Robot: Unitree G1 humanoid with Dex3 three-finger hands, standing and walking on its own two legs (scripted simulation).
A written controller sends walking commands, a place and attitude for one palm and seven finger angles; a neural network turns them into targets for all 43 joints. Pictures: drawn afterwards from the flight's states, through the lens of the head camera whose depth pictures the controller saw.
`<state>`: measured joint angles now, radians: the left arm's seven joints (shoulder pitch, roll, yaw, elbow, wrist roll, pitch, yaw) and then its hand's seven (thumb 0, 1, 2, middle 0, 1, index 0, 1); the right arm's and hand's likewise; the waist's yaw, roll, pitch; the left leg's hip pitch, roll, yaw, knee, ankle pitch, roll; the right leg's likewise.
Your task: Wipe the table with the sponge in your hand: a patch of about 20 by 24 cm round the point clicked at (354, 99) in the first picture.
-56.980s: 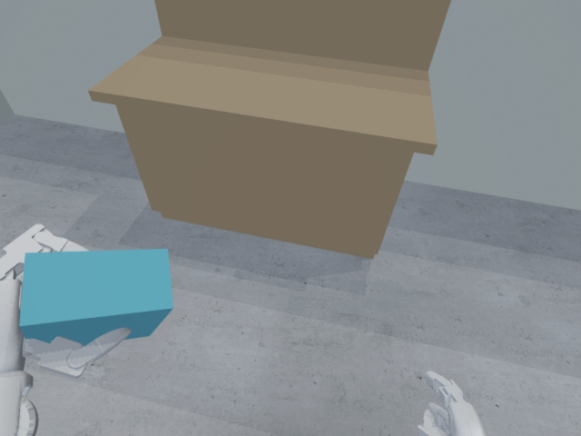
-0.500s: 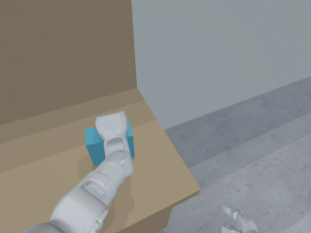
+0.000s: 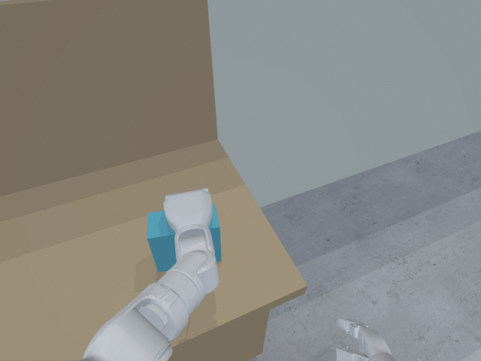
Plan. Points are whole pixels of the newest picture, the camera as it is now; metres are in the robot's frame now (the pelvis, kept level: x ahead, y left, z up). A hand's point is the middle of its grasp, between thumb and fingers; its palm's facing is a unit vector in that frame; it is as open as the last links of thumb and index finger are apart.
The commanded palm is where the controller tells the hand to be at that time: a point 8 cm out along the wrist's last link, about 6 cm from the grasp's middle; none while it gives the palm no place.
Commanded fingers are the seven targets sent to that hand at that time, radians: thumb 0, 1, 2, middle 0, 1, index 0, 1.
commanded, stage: wipe back along the third lane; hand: left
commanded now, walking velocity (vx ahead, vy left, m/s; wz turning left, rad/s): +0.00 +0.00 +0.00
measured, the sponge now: (187, 243) +0.35 +0.15 -0.04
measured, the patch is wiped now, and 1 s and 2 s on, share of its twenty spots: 1.00 1.00 1.00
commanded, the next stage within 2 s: slide back across to the middle lane in 0.40 s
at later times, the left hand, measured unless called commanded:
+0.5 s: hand (204, 246) +0.32 +0.10 +0.01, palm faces -0.04 -0.05 -1.00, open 10.1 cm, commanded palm +0.27 +0.09 +0.04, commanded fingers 0.00 0.10 1.30 -1.20 -1.60 -1.20 -1.60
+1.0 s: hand (186, 253) +0.30 +0.13 +0.02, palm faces -0.03 -0.15 -0.99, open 10.0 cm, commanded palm +0.25 +0.14 +0.07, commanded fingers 0.00 0.10 1.30 -1.20 -1.60 -1.20 -1.60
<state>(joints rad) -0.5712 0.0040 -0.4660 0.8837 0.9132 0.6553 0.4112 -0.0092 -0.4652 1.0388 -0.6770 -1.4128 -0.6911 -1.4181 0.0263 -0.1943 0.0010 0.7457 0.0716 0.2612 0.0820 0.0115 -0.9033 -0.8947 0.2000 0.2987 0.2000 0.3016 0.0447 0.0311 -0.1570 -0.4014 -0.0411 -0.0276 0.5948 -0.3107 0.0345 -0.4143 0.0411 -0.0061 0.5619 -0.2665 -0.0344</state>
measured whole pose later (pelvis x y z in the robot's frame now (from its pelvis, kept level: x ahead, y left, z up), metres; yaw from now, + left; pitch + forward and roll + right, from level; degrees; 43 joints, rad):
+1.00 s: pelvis +0.01 -0.03 +0.01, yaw -3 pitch +1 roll +1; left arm -0.13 0.14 -0.40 0.35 0.96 0.64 0.28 0.00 -0.48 1.04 -0.70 -1.38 -0.72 -1.39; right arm -0.03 -0.24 0.02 0.68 0.09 0.23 0.05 0.01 -0.90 -0.90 0.20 0.30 0.20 0.30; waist 0.06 0.05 -0.12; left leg -0.22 0.00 0.01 0.49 -0.29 0.00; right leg -0.27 0.08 0.03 0.51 -0.26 -0.07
